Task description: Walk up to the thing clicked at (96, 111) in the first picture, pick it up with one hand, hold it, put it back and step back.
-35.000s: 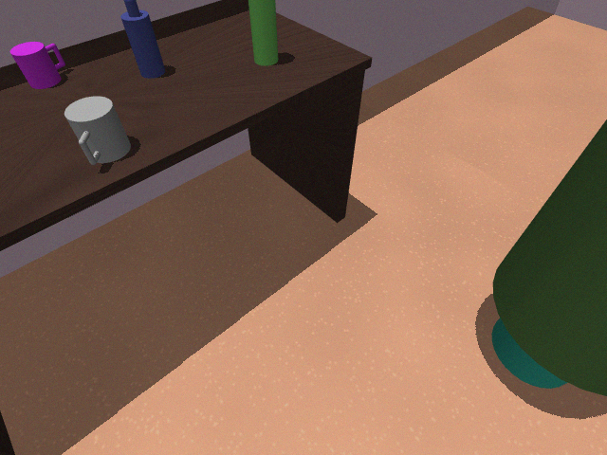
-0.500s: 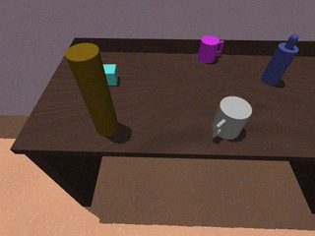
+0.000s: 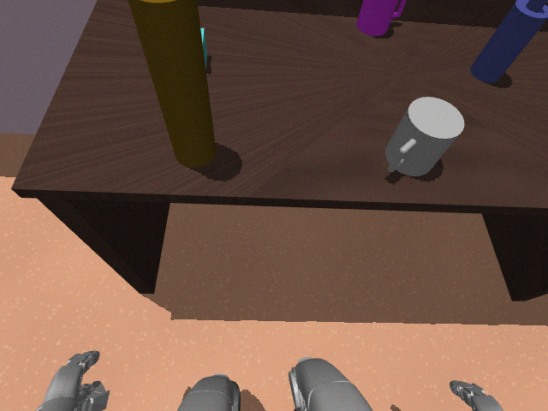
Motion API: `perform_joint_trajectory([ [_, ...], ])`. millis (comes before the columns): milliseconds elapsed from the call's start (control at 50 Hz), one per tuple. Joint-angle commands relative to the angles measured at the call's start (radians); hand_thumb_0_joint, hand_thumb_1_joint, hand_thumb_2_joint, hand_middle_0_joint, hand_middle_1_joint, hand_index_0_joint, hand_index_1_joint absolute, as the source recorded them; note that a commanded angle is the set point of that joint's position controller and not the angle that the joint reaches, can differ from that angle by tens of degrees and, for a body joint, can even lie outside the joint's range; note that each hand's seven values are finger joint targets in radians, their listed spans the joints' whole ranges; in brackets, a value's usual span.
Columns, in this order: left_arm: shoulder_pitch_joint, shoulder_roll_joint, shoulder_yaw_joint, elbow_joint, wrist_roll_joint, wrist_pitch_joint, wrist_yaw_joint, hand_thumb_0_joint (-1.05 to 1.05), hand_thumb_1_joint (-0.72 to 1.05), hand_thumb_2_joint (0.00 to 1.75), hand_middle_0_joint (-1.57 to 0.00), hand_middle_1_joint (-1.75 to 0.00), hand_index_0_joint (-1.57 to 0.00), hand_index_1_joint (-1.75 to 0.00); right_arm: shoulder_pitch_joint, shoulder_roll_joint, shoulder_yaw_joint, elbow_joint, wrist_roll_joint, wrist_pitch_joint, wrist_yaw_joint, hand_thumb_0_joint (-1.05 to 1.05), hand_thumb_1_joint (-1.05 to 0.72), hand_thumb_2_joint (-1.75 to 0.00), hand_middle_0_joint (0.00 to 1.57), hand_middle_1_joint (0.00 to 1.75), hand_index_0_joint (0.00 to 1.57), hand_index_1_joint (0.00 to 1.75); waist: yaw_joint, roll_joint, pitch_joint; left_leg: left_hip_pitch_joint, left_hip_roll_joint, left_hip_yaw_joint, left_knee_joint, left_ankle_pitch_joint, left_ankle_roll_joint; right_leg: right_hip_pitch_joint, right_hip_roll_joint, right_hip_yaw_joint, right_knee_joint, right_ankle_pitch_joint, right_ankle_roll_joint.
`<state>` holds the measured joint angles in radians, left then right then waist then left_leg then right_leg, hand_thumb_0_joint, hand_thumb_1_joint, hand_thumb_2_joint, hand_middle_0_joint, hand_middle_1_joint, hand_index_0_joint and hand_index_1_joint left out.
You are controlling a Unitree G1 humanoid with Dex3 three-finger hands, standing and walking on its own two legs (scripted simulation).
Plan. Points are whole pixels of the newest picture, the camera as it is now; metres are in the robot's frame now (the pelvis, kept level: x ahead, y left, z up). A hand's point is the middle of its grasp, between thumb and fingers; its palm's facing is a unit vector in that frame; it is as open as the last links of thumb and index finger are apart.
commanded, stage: step back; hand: right
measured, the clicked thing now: (416, 143) +0.51 -0.24 +0.02
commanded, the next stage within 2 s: none
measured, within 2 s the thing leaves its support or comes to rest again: neither
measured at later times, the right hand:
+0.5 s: hand out of the picture -0.02 -0.27 -0.16, palm faces -0.09 +0.91 -0.40, open 7.4 cm
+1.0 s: hand out of the picture -0.13 -0.29 -0.15, palm faces +0.02 +0.92 -0.38, open 7.4 cm
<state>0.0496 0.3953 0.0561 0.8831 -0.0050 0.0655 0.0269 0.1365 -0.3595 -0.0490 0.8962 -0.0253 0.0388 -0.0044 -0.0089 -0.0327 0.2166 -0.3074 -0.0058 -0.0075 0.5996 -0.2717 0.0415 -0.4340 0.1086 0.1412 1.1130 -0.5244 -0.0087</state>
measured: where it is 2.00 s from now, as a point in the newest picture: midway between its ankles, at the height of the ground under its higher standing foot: outside the picture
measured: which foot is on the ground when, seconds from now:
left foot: down 0.00-0.18, up 0.20-0.50, down 0.52-0.94, up 0.96-1.00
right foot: up 0.00-0.14, down 0.16-0.54, up 0.56-0.90, down 0.92-1.00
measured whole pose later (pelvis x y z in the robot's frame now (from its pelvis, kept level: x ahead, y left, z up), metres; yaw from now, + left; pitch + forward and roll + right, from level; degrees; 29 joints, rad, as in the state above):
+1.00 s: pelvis -0.26 -0.02 -0.01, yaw -3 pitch -3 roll +0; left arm 0.22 0.35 0.06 0.87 0.03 0.04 -0.01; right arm 0.08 -0.41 -0.07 0.83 -0.01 0.07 -0.01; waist 0.03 0.05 0.18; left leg -0.48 -0.01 -0.09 0.86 -0.44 0.00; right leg -0.25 0.03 0.04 0.67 -0.36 -0.02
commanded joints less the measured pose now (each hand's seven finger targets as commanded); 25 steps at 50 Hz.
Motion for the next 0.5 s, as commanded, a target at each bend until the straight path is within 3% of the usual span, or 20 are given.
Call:
perform_joint_trajectory([
  [0,0.054,0.161,0.049,-0.078,0.017,-0.03,0.001,0.0,0.9,0.9,-0.2,-0.3,-0.2,-0.3,0.054,-0.261,-0.072,-0.089,0.002,-0.026,-0.03,0.0,-0.9,-0.9,0.2,0.3,0.2,0.3,-0.025,0.164,-0.295,0.35,0.265,-0.24,-0.078,0.625,0.217,-0.046,-0.052,-0.018,-0.193,0.007,0.032],
  [60,0.102,0.161,0.059,-0.069,0.021,-0.042,-0.005,0.0,0.9,0.9,-0.2,-0.3,-0.2,-0.3,0.013,-0.278,-0.069,-0.111,0.004,-0.017,-0.022,0.0,-0.9,-0.9,0.2,0.3,0.2,0.3,-0.014,0.189,-0.301,0.256,0.24,-0.202,-0.059,0.498,0.182,0.091,-0.072,-0.098,-0.402,0.066,0.016],
  [100,0.166,0.15,0.063,-0.038,0.03,-0.047,-0.008,0.0,0.9,0.9,-0.2,-0.3,-0.2,-0.3,-0.023,-0.286,-0.068,-0.122,0.011,-0.008,-0.018,0.0,-0.9,-0.9,0.2,0.3,0.2,0.3,0.021,0.182,-0.299,0.143,0.222,-0.187,-0.019,0.397,0.151,0.233,-0.072,-0.135,-0.604,0.228,-0.01],
  [120,0.198,0.158,0.067,-0.024,0.037,-0.051,-0.006,0.0,0.9,0.9,-0.2,-0.3,-0.2,-0.3,-0.04,-0.274,-0.062,-0.125,0.019,-0.004,-0.014,0.0,-0.9,-0.9,0.2,0.3,0.2,0.3,0.037,0.159,-0.294,0.075,0.202,-0.171,0.003,0.312,0.12,0.29,-0.078,-0.123,-0.662,0.321,-0.026],
  [140,0.196,0.206,0.078,-0.034,0.046,-0.056,-0.005,0.0,0.9,0.9,-0.2,-0.3,-0.2,-0.3,-0.035,-0.244,-0.052,-0.129,0.028,-0.003,-0.012,0.0,-0.9,-0.9,0.2,0.3,0.2,0.3,0.03,0.053,-0.289,-0.039,0.141,-0.139,0.06,0.172,0.064,0.332,-0.173,0.03,-0.684,0.395,-0.069],
  [160,0.171,0.268,0.092,-0.054,0.046,-0.06,-0.009,0.0,0.9,0.9,-0.2,-0.3,-0.2,-0.3,-0.033,-0.206,-0.04,-0.139,0.035,-0.003,-0.011,0.0,-0.9,-0.9,0.2,0.3,0.2,0.3,0.024,-0.133,-0.243,-0.179,-0.015,-0.066,0.21,-0.093,-0.002,0.324,-0.336,0.272,-0.746,0.435,-0.157],
  [180,0.109,0.34,0.102,-0.085,0.042,-0.058,-0.012,0.0,0.9,0.9,-0.2,-0.3,-0.2,-0.3,-0.051,-0.212,-0.05,-0.135,0.028,0.004,-0.024,0.0,-0.9,-0.9,0.2,0.3,0.2,0.3,0.059,-0.222,-0.195,-0.139,-0.093,-0.091,0.477,-0.372,-0.026,0.112,-0.521,0.438,-0.809,0.495,-0.324],
  [200,0.068,0.317,0.1,-0.11,0.043,-0.063,-0.008,0.0,0.9,0.9,-0.2,-0.3,-0.2,-0.3,-0.03,-0.243,-0.063,-0.114,0.021,0.006,-0.027,0.0,-0.9,-0.9,0.2,0.3,0.2,0.3,0.042,-0.168,-0.147,-0.097,-0.069,-0.165,0.593,-0.367,-0.035,0.024,-0.519,0.441,-0.803,0.526,-0.334],
  [220,0.052,0.264,0.092,-0.117,0.034,-0.062,-0.008,0.0,0.9,0.9,-0.2,-0.3,-0.2,-0.3,0.007,-0.249,-0.06,-0.091,0.025,0.004,-0.022,0.0,-0.9,-0.9,0.2,0.3,0.2,0.3,0.021,-0.127,-0.13,-0.105,-0.07,-0.179,0.606,-0.309,-0.033,0.038,-0.468,0.342,-0.79,0.554,-0.299],
  [240,0.031,0.233,0.083,-0.133,0.03,-0.064,-0.006,0.0,0.9,0.9,-0.2,-0.3,-0.2,-0.3,0.021,-0.248,-0.054,-0.08,0.038,0.001,-0.019,0.0,-0.9,-0.9,0.2,0.3,0.2,0.3,0.008,-0.088,-0.146,-0.12,-0.101,-0.193,0.618,-0.26,-0.034,0.095,-0.39,0.214,-0.745,0.649,-0.257],
  [260,0.012,0.21,0.08,-0.132,0.03,-0.062,-0.003,0.0,0.9,0.9,-0.2,-0.3,-0.2,-0.3,0.045,-0.227,-0.046,-0.069,0.041,-0.002,-0.023,0.0,-0.9,-0.9,0.2,0.3,0.2,0.3,-0.014,-0.091,-0.177,-0.161,-0.124,-0.187,0.614,-0.244,-0.036,0.168,-0.339,0.129,-0.71,0.713,-0.214],
  [280,0.011,0.204,0.082,-0.138,0.033,-0.06,-0.004,0.0,0.9,0.9,-0.2,-0.3,-0.2,-0.3,0.056,-0.219,-0.042,-0.071,0.038,-0.005,-0.026,0.0,-0.9,-0.9,0.2,0.3,0.2,0.3,-0.01,-0.094,-0.202,-0.16,-0.128,-0.171,0.616,-0.231,-0.041,0.194,-0.312,0.087,-0.693,0.717,-0.192],
  [340,0.102,0.184,0.076,-0.15,0.041,-0.056,0.001,0.0,0.9,0.9,-0.2,-0.3,-0.2,-0.3,0.038,-0.215,-0.031,-0.091,0.034,-0.015,-0.031,0.0,-0.9,-0.9,0.2,0.3,0.2,0.3,0.049,-0.083,-0.254,-0.199,-0.1,-0.124,0.456,-0.245,-0.063,0.373,-0.304,0.074,-0.632,0.779,-0.2],
  [400,0.13,0.189,0.078,-0.154,0.04,-0.045,0.01,0.0,0.9,0.9,-0.2,-0.3,-0.2,-0.3,0.037,-0.201,-0.03,-0.105,0.023,-0.022,-0.031,0.0,-0.9,-0.9,0.2,0.3,0.2,0.3,0.066,-0.154,-0.287,-0.177,-0.036,-0.085,0.237,-0.265,-0.064,0.464,-0.345,0.085,-0.591,0.84,-0.21],
  [420,0.12,0.205,0.079,-0.161,0.038,-0.042,0.01,0.0,0.9,0.9,-0.2,-0.3,-0.2,-0.3,0.063,-0.197,-0.032,-0.106,0.021,-0.025,-0.029,0.0,-0.9,-0.9,0.2,0.3,0.2,0.3,0.054,-0.186,-0.308,-0.135,-0.005,-0.076,0.125,-0.244,-0.051,0.474,-0.355,0.092,-0.564,0.858,-0.205],
  [440,0.125,0.199,0.075,-0.158,0.031,-0.036,0.005,0.0,0.9,0.9,-0.2,-0.3,-0.2,-0.3,0.076,-0.197,-0.035,-0.094,0.018,-0.029,-0.028,0.0,-0.9,-0.9,0.2,0.3,0.2,0.3,0.056,-0.185,-0.32,-0.095,-0.017,-0.042,0.051,-0.211,-0.046,0.464,-0.336,0.074,-0.539,0.852,-0.196],
  [460,0.109,0.216,0.075,-0.167,0.024,-0.03,0.002,0.0,0.9,0.9,-0.2,-0.3,-0.2,-0.3,0.11,-0.198,-0.04,-0.081,0.013,-0.031,-0.027,0.0,-0.9,-0.9,0.2,0.3,0.2,0.3,0.032,-0.196,-0.333,-0.025,-0.019,-0.022,-0.06,-0.119,-0.036,0.427,-0.324,0.061,-0.5,0.833,-0.177],
  [480,0.087,0.219,0.074,-0.176,0.015,-0.023,-0.003,0.0,0.9,0.9,-0.2,-0.3,-0.2,-0.3,0.15,-0.199,-0.045,-0.063,0.007,-0.035,-0.026,0.0,-0.9,-0.9,0.2,0.3,0.2,0.3,0.005,-0.183,-0.335,0.056,-0.023,0.009,-0.199,0.035,-0.032,0.365,-0.304,0.041,-0.459,0.778,-0.148],
])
